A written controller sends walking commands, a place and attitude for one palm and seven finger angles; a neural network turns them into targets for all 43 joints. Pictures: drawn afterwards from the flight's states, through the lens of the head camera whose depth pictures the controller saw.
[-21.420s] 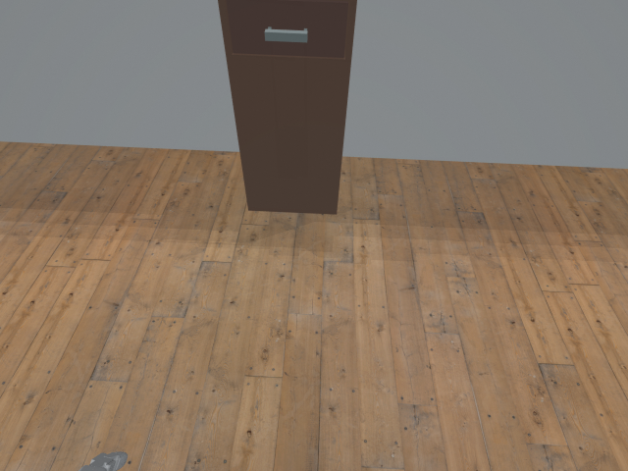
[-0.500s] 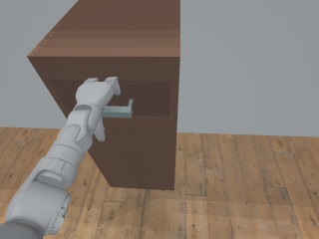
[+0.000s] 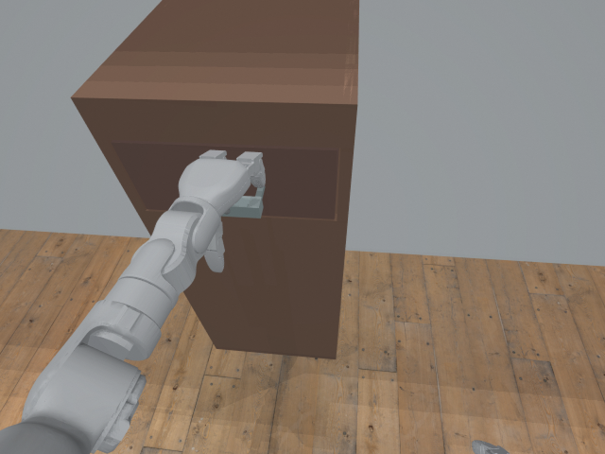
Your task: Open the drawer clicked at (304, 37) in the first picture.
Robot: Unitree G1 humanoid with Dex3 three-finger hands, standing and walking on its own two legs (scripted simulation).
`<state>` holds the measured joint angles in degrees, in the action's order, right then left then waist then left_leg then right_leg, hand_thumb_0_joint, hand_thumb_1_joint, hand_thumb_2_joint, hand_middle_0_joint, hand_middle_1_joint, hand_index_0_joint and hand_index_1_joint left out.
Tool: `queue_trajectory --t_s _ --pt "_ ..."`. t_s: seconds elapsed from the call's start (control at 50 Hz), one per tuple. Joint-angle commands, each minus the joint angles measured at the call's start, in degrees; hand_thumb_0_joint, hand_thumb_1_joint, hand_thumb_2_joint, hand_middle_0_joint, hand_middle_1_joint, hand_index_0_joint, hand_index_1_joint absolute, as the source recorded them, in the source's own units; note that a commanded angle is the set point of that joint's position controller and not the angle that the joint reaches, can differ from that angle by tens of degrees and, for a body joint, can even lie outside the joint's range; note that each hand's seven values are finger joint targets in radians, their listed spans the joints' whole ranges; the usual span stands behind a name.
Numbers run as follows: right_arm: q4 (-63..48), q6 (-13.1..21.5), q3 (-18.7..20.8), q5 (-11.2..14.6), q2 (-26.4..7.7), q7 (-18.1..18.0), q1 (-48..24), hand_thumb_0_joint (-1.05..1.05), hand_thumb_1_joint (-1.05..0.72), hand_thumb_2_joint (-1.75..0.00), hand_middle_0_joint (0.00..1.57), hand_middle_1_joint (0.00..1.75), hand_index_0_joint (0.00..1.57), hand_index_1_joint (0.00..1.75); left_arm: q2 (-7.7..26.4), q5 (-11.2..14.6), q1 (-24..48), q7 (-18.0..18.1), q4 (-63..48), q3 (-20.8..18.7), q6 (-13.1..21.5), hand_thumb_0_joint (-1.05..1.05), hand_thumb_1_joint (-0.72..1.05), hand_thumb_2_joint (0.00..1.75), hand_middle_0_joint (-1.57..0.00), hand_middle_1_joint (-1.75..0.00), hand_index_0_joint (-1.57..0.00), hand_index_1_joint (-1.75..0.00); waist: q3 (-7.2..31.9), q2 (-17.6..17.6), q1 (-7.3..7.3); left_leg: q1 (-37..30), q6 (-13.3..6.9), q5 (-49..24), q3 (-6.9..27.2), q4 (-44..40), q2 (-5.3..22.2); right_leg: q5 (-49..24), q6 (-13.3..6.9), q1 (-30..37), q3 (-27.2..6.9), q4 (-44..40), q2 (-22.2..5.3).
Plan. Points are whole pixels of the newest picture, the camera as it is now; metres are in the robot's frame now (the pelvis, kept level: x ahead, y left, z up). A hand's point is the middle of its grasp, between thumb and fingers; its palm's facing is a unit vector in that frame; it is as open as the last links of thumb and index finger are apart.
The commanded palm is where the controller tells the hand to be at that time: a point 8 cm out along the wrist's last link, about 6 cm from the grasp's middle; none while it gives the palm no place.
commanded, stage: re-aim the fingers above the handle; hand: left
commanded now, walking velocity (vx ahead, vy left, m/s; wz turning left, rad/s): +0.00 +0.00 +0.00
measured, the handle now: (226, 196) +0.51 +0.14 +0.04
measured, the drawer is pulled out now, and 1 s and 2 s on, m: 0.00 0.00 0.00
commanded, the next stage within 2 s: lower the fingers behind the handle in 1.04 s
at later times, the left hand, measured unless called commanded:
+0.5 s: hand (207, 196) +0.45 +0.15 +0.09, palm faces -0.09 -0.02 -1.00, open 13.7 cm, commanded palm +0.43 +0.17 +0.16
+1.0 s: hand (212, 183) +0.46 +0.14 +0.11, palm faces +0.00 -0.04 -1.00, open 13.5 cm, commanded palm +0.43 +0.17 +0.16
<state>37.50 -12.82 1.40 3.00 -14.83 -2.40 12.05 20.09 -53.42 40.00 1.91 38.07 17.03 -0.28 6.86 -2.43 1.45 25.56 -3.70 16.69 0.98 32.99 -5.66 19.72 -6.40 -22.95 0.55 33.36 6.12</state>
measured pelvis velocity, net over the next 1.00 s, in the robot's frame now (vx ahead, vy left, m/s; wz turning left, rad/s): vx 0.00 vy -0.01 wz -0.03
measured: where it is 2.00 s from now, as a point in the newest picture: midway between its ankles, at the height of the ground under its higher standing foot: outside the picture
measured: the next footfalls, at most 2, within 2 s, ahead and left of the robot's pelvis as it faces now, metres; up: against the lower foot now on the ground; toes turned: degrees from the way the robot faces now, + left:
none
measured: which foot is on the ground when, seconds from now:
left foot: down 0.00-1.00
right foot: down 0.00-1.00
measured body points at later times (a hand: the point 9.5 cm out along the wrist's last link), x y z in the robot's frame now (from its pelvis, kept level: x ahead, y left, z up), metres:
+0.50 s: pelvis -0.01 -0.01 +0.00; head +0.02 -0.03 +0.45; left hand +0.45 +0.15 +0.15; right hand +0.08 -0.28 -0.13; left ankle -0.01 +0.08 -0.73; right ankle -0.04 -0.05 -0.73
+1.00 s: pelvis +0.00 -0.01 +0.00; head +0.02 -0.03 +0.45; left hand +0.46 +0.14 +0.17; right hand +0.09 -0.25 -0.14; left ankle -0.01 +0.08 -0.73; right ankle -0.04 -0.05 -0.73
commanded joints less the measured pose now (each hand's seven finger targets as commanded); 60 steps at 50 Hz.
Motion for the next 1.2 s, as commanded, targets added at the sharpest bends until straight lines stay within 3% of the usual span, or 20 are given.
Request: queue_trajectory --t_s 0.0,0.1,0.14,0.2,0.28,0.38,0.44,0.5,0.56,0.58,0.66,0.74,0.82,0.84,0.92,0.96,1.0,1.06,1.1,1.18 --pt "-4.55 2.23 1.64 -0.67 -5.63 -0.64 -0.38 0.00 -0.90 -0.90 0.20 0.30 0.20 0.30 19.24 -1.20 33.50 8.87 -10.56 -15.96 2.22 0.00 -0.50 0.30 -0.30 -1.20 -0.30 -1.20 20.47 2.38 -0.16 -8.11 0.26 -18.25 0.59 0.57 2.05 -24.47 3.81 6.92 -5.71 -1.85 -4.79" --pt "-4.56 1.91 0.60 -0.86 -5.52 -0.56 -2.65 0.00 -0.90 -0.90 0.20 0.30 0.20 0.30 21.59 -4.23 29.25 14.41 -2.03 -18.16 -5.90 0.00 -0.50 0.30 -0.30 -1.20 -0.30 -1.20 22.49 4.56 -2.55 -2.22 1.09 -16.95 -1.27 -0.55 2.49 -26.21 4.50 11.81 -6.78 -1.56 -5.34" --pt "-4.71 1.17 0.54 -0.62 -6.13 -0.18 -2.25 0.00 -0.90 -0.90 0.20 0.30 0.20 0.30 18.24 -4.86 25.52 12.84 2.75 -14.84 -9.80 0.00 -0.50 0.30 -0.30 -1.20 -0.30 -1.20 21.23 5.74 -2.04 -2.27 1.17 -18.71 -1.89 -0.93 2.69 -28.71 4.61 12.24 -5.89 -1.86 -5.10" --pt "-5.29 -0.51 0.06 -0.02 -6.84 -0.80 -2.90 0.00 -0.90 -0.90 0.20 0.30 0.20 0.30 21.88 -4.09 24.92 10.48 3.82 -16.49 -12.37 0.00 -0.50 0.30 -0.30 -1.20 -0.30 -1.20 19.75 9.58 -2.20 -0.39 0.89 -16.25 -2.34 -2.31 2.56 -28.81 5.52 15.03 -7.08 -3.31 -5.65" --pt "-6.03 -0.93 -0.52 0.63 -7.12 -2.46 -3.68 0.00 -0.90 -0.90 0.20 0.30 0.20 0.30 21.16 -3.71 24.30 7.18 7.50 -14.03 -13.98 0.00 -0.50 0.30 -0.30 -1.20 -0.30 -1.20 13.69 11.66 -1.07 1.60 0.56 -10.59 -2.56 -4.06 2.43 -23.92 6.47 14.01 -8.16 -6.06 -6.47" --pt "-7.44 -0.42 -0.45 0.71 -6.92 -3.47 -2.53 0.00 -0.90 -0.90 0.20 0.30 0.20 0.30 22.01 -3.54 21.79 3.45 5.83 -14.28 -9.63 0.00 -0.50 0.30 -0.30 -1.20 -0.30 -1.20 14.18 7.46 -1.22 0.22 0.29 -10.32 -2.53 -4.12 2.52 -23.91 6.10 14.85 -8.88 -6.34 -6.80" --pt "-8.01 0.44 -0.10 0.75 -7.07 -3.22 -1.50 0.00 -0.90 -0.90 0.20 0.30 0.20 0.30 17.96 -2.59 22.78 2.11 3.33 -11.44 -6.62 0.00 -0.50 0.30 -0.30 -1.20 -0.30 -1.20 12.67 5.29 -0.02 -0.64 0.26 -9.58 -2.39 -3.80 2.75 -22.03 5.77 12.36 -8.61 -6.78 -6.79" --pt "-8.86 1.83 1.06 0.41 -7.00 -3.16 -0.87 0.00 -0.90 -0.90 0.20 0.30 0.20 0.30 18.58 -1.85 26.20 1.54 -5.82 -12.51 -0.40 0.00 -0.50 0.30 -0.30 -1.20 -0.30 -1.20 18.10 4.21 0.59 -2.71 -0.27 -11.16 -1.95 -2.33 2.30 -28.59 6.18 14.84 -10.07 -5.68 -7.33" --pt "-8.39 3.44 2.50 -0.06 -5.94 -2.46 0.45 0.00 -0.90 -0.90 0.20 0.30 0.20 0.30 13.23 -0.82 33.38 2.75 -18.09 -8.37 5.84 0.00 -0.50 0.30 -0.30 -1.20 -0.30 -1.20 22.20 -0.46 3.08 -8.43 -0.52 -14.57 -0.89 -0.22 2.10 -32.09 5.89 12.78 -10.19 -4.78 -7.24" --pt "-7.14 3.91 2.92 -0.13 -6.24 -2.32 1.44 0.00 -0.90 -0.90 0.20 0.30 0.20 0.30 15.79 -0.87 33.93 3.94 -18.79 -10.74 7.02 0.00 -0.50 0.30 -0.30 -1.20 -0.30 -1.20 22.70 -1.38 3.09 -9.34 -0.51 -14.89 -0.27 0.25 2.13 -31.11 5.68 11.36 -10.16 -4.56 -6.75" --pt "-3.96 4.85 3.05 -0.26 -6.51 -1.30 3.15 0.00 -0.90 -0.90 0.20 0.30 0.20 0.30 14.73 -0.02 35.71 8.55 -14.11 -10.55 6.06 0.00 -0.50 0.30 -0.30 -1.20 -0.30 -1.20 20.11 -0.48 4.20 -9.39 -0.02 -14.50 0.32 1.55 2.29 -25.49 5.14 5.75 -8.57 -4.19 -6.43" --pt "-2.34 4.19 2.15 0.09 -7.36 -0.26 2.07 0.00 -0.90 -0.90 0.20 0.30 0.20 0.30 17.56 -0.77 32.99 11.69 -2.92 -13.50 -1.24 0.00 -0.50 0.30 -0.30 -1.20 -0.30 -1.20 18.44 3.39 2.35 -4.02 0.43 -12.65 -0.33 0.75 2.03 -23.91 5.12 6.11 -7.13 -3.47 -5.91" --pt "-2.92 2.58 1.39 -0.07 -8.09 0.12 1.35 0.00 -0.90 -0.90 0.20 0.30 0.20 0.30 17.95 -3.07 30.31 9.76 6.47 -12.58 -8.60 0.00 -0.50 0.30 -0.30 -1.20 -0.30 -1.20 19.64 4.90 1.12 -1.40 0.58 -15.11 -1.48 0.49 2.13 -28.81 5.36 9.63 -6.53 -2.52 -5.85" --pt "-3.82 2.18 1.42 -0.13 -7.88 0.17 1.20 0.00 -0.90 -0.90 0.20 0.30 0.20 0.30 14.52 -2.83 29.77 8.27 6.18 -9.89 -9.32 0.00 -0.50 0.30 -0.30 -1.20 -0.30 -1.20 20.15 6.06 1.50 -1.78 0.44 -16.44 -1.60 0.70 2.08 -33.04 5.74 10.87 -6.54 -2.25 -6.16" --pt "-5.66 0.40 0.77 0.32 -7.89 -0.52 -0.24 0.00 -0.90 -0.90 0.20 0.30 0.20 0.30 14.95 -2.45 24.23 4.07 7.25 -10.30 -9.96 0.00 -0.50 0.30 -0.30 -1.20 -0.30 -1.20 16.82 12.02 0.84 1.27 0.20 -14.85 -1.97 -0.53 1.60 -37.45 6.89 13.93 -6.80 -2.59 -6.85" --pt "-6.24 0.27 0.76 0.41 -7.80 -0.62 -0.44 0.00 -0.90 -0.90 0.20 0.30 0.20 0.30 12.78 -1.88 24.89 2.30 5.84 -8.55 -8.96 0.00 -0.50 0.30 -0.30 -1.20 -0.30 -1.20 14.25 11.44 1.36 0.74 0.07 -13.76 -1.82 -0.77 1.85 -34.96 6.65 12.44 -6.88 -3.51 -7.08" --pt "-7.04 0.26 0.30 0.32 -7.85 -1.44 -0.92 0.00 -0.90 -0.90 0.20 0.30 0.20 0.30 17.55 -2.35 23.75 1.63 4.78 -11.64 -7.30 0.00 -0.50 0.30 -0.30 -1.20 -0.30 -1.20 13.85 9.63 0.56 1.37 -0.01 -11.74 -1.86 -1.16 1.88 -32.32 6.67 12.78 -7.95 -3.89 -7.36" --pt "-8.31 0.91 0.61 0.02 -7.21 -1.94 -0.99 0.00 -0.90 -0.90 0.20 0.30 0.20 0.30 17.55 -2.26 27.08 1.16 -2.54 -11.58 -2.00 0.00 -0.50 0.30 -0.30 -1.20 -0.30 -1.20 16.06 6.41 0.85 0.30 -0.17 -10.94 -1.34 -0.80 1.84 -29.70 6.15 12.97 -8.74 -3.96 -7.56" --pt "-8.41 1.74 1.24 -0.18 -6.53 -2.11 -0.65 0.00 -0.90 -0.90 0.20 0.30 0.20 0.30 19.65 -2.66 30.14 2.68 -8.91 -13.83 2.27 0.00 -0.50 0.30 -0.30 -1.20 -0.30 -1.20 19.35 2.66 0.60 -2.13 -0.33 -11.65 -0.93 -0.07 1.92 -28.39 5.65 12.24 -9.32 -3.41 -7.00" --pt "-6.90 3.54 2.65 -0.57 -5.50 -1.40 1.56 0.00 -0.90 -0.90 0.20 0.30 0.20 0.30 15.90 -2.59 32.98 7.58 -13.36 -12.06 6.53 0.00 -0.50 0.30 -0.30 -1.20 -0.30 -1.20 21.41 -3.08 2.17 -8.14 -0.24 -14.07 0.09 2.11 2.33 -21.72 4.33 4.76 -7.78 -2.83 -5.30"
